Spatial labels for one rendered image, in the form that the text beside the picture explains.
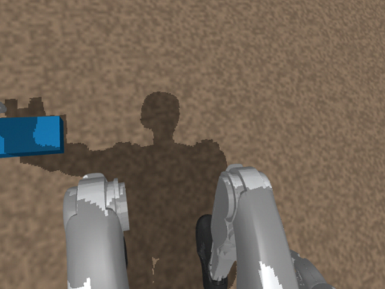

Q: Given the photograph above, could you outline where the right robot foot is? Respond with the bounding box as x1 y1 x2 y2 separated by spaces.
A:
196 214 228 289

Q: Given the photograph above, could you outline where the small box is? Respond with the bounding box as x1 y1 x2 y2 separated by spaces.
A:
0 116 64 158

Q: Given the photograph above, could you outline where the right robot hand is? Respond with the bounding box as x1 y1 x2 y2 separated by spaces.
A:
290 250 327 289

